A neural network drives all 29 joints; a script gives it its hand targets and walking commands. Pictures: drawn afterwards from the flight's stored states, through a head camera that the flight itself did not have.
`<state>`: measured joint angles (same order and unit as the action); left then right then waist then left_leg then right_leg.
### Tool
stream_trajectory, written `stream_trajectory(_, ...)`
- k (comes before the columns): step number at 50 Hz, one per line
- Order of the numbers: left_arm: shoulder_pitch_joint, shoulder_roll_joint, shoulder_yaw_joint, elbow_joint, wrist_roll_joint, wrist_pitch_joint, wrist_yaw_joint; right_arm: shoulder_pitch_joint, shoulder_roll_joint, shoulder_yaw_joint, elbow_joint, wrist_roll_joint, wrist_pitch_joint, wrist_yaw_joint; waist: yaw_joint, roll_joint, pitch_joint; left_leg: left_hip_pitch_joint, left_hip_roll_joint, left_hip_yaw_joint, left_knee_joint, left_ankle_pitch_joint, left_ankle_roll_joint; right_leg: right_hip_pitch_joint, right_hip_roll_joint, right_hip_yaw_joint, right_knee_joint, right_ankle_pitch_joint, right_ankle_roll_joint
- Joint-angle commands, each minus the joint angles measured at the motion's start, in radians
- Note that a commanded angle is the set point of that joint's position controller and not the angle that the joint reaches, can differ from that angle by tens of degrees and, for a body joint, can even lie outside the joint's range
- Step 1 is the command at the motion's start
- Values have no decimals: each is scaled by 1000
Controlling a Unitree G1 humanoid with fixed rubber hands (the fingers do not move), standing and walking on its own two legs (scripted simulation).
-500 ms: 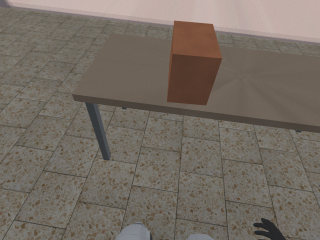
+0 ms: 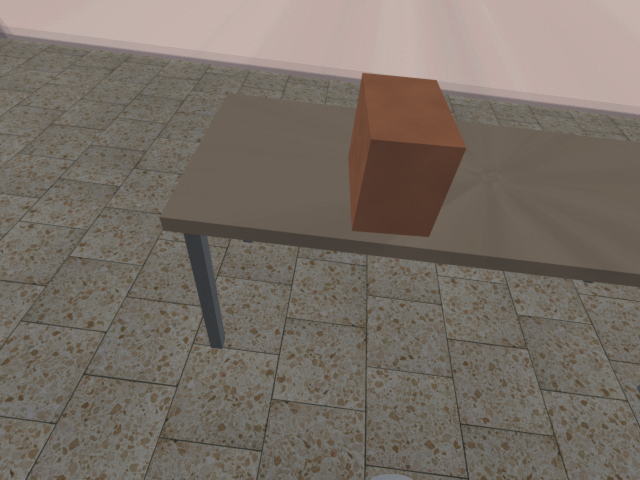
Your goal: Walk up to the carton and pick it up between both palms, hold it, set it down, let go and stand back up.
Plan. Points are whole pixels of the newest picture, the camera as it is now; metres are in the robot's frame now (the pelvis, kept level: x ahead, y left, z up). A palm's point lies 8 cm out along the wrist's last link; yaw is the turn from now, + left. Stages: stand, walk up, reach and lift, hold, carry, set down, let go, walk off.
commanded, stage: walk up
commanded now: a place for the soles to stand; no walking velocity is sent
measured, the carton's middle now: (395, 153) +0.77 -0.16 -0.01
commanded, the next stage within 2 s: none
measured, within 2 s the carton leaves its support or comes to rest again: neither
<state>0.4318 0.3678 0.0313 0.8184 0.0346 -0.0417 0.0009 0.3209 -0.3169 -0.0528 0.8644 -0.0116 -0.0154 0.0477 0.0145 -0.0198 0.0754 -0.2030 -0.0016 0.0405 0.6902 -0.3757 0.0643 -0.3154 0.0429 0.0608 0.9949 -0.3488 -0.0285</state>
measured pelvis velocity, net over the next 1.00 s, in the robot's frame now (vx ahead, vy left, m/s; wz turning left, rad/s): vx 0.17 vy -0.08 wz -0.03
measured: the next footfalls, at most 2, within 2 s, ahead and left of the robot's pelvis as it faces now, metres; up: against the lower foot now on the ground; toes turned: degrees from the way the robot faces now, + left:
right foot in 0.56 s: +0.29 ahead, -0.16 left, +0.00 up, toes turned +4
left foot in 1.12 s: +0.21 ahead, +0.03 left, +0.00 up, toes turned -1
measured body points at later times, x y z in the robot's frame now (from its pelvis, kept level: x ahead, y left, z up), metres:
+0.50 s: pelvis +0.13 -0.05 +0.00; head +0.11 -0.02 +0.45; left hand +0.15 +0.25 -0.14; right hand +0.16 -0.35 -0.11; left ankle +0.01 +0.05 -0.72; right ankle +0.21 -0.17 -0.70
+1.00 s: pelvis +0.17 -0.08 -0.02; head +0.19 -0.09 +0.43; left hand +0.22 +0.23 -0.12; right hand +0.23 -0.37 -0.15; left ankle +0.20 +0.03 -0.67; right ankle +0.25 -0.16 -0.72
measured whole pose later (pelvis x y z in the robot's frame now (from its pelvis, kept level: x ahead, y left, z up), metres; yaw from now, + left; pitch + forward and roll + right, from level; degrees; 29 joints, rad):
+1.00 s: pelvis +0.17 -0.08 -0.02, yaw -2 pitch -6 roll +0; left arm 0.34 0.36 0.03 0.82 0.01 -0.02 0.04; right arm 0.24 -0.32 -0.06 0.85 -0.01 0.06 -0.01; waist 0.02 0.03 0.16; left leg -0.48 -0.01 0.03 1.16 -0.47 0.03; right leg -0.38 0.10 0.06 0.74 -0.26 -0.07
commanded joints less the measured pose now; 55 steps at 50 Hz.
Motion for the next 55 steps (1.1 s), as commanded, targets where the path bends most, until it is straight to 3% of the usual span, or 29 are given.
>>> stream_trajectory(1,22,219,83,-16,-30,-6,-18,-6,-289,-91,-80,11,-105,-41,-18,129,162,2,194,-284,-522,32,-129,-285,-21,122,112,156,0)
stream_trajectory(3,44,210,83,-5,-30,4,-13,31,-303,-90,-77,18,-92,-42,-16,195,149,100,203,-251,-476,257,-188,-341,5,97,130,179,9)
stream_trajectory(4,3,212,83,-11,-29,7,-6,67,-272,-87,-72,6,-93,-45,-29,222,149,128,194,-214,-470,334,-130,-351,-11,71,127,176,8)
stream_trajectory(5,-4,197,83,-21,-25,8,-9,98,-262,-83,-69,12,-97,-51,-20,120,182,120,199,-226,-464,356,-143,-353,-2,124,128,165,-6)
stream_trajectory(6,3,210,74,-38,-25,17,-15,114,-281,-89,-78,20,-93,-57,-43,128,148,196,201,-217,-448,381,-201,-383,11,100,132,184,-1)
stream_trajectory(8,-29,184,79,-44,-32,22,-8,138,-265,-78,-83,26,-93,-61,-34,201,167,222,209,-232,-442,432,-147,-405,10,107,147,162,1)
stream_trajectory(9,-36,200,76,-45,-27,22,-7,121,-262,-83,-77,28,-96,-65,-36,140,175,199,218,-200,-438,493,-160,-404,-12,104,134,182,-3)
stream_trajectory(12,-81,229,85,-64,-28,28,-12,91,-266,-82,-104,24,-85,-64,-49,104,192,208,230,-217,-474,274,-111,-417,-20,101,62,195,-1)
stream_trajectory(14,-82,194,89,-65,-31,25,-17,141,-283,-80,-84,25,-84,-64,-45,167,203,232,243,-238,-487,252,-78,-434,-21,107,30,167,3)
stream_trajectory(19,-150,183,80,-91,-23,21,-31,82,-266,-71,-95,25,-85,-73,-55,83,280,169,248,-147,-458,510,-62,-401,-50,57,-95,176,-8)
stream_trajectory(21,-172,178,71,-113,-31,8,-32,37,-305,-66,-99,8,-79,-62,-46,191,289,166,248,-102,-418,495,10,-345,-73,10,-217,98,-8)
stream_trajectory(23,-205,173,69,-121,-32,2,-36,44,-297,-63,-106,2,-72,-60,-59,157,309,204,261,-119,-362,553,50,-331,-54,-47,-334,18,-24)
stream_trajectory(24,-159,179,71,-122,-29,-11,-35,32,-315,-74,-110,8,-70,-57,-31,204,229,194,276,-108,-338,523,90,-252,-99,-25,-381,83,-50)
stream_trajectory(25,-103,183,81,-111,-29,-13,-33,-8,-314,-74,-122,13,-68,-57,1,118,154,193,231,-74,-221,554,59,-98,-78,-86,-491,126,-72)
stream_trajectory(26,67,198,99,-48,-22,-17,-27,-76,-314,-69,-134,2,-58,-56,101,124,28,142,179,-2,12,641,74,130,-26,-95,-542,225,-83)
stream_trajectory(27,198,237,116,-11,-14,-27,-9,-22,-254,-63,-135,13,-51,-60,138,-41,-99,28,72,23,363,545,34,351,-38,30,-557,322,-134)
stream_trajectory(28,227,287,118,-7,-13,-20,11,53,-187,-32,-131,24,-49,-62,117,-202,-134,-203,-83,-17,591,1,-37,454,-248,420,-531,519,-222)
stream_trajectory(29,141,310,105,-64,-44,-23,13,81,-225,-42,-138,28,-43,-70,54,-182,-89,-318,-115,-56,692,-203,-40,324,-368,752,-656,364,-368)
stream_trajectory(30,83,331,111,-74,-65,-22,17,15,-264,-45,-131,21,-47,-69,51,-122,34,-346,-62,-132,750,-200,-20,190,-373,853,-727,226,-376)
stream_trajectory(32,19,258,98,-66,-59,-22,30,-1,-270,-52,-116,33,-28,-56,20,-27,47,-330,-3,-150,655,-70,7,144,-263,599,-687,355,-192)
stream_trajectory(34,-2,219,82,-56,-52,-28,41,9,-229,-44,-81,26,-12,-52,2,-63,31,-292,40,-148,496,-5,-6,104,-185,398,-633,459,-57)
stream_trajectory(38,-71,225,91,-118,-29,-19,45,-41,-236,-50,-84,17,30,-67,4,-82,47,-316,21,-123,517,-8,-53,-39,-193,434,-666,273,-143)
stream_trajectory(39,-85,242,92,-102,-33,-14,49,-52,-246,-54,-79,17,37,-69,-3,-95,72,-327,14,-130,550,-14,-45,-102,-226,480,-688,234,-114)
stream_trajectory(40,-74,238,99,-99,-29,-13,60,-89,-263,-55,-85,10,49,-75,16,-7,56,-357,39,-141,538,-3,-40,-69,-247,513,-678,183,-120)
stream_trajectory(42,-139,241,96,-113,-8,-5,62,-66,-239,-55,-74,9,49,-71,-20,-64,57,-346,19,-145,583,8,-49,-149,-213,472,-658,161,-161)
stream_trajectory(47,-219,244,101,-132,-6,2,64,-112,-264,-68,-71,-4,64,-62,-8,-73,110,-307,43,-168,518,-35,-57,-246,-219,500,-672,-287,-201)
stream_trajectory(53,-208,245,93,-107,-11,20,53,-77,-244,-71,-61,-6,37,-63,-1,-108,66,-137,34,-104,162,-113,-26,-152,-214,446,-604,-86,-175)
stream_trajectory(54,-237,252,86,-116,-7,22,48,10,-229,-76,-54,-5,28,-67,-73,-169,4,10,48,-150,15,-45,-1,-228,-223,416,-527,77,-149)
stream_trajectory(55,-276,226,82,-110,-24,27,48,46,-249,-91,-31,-15,17,-73,-102,-104,61,82,49,-182,-145,-48,9,-298,-203,402,-445,137,-108)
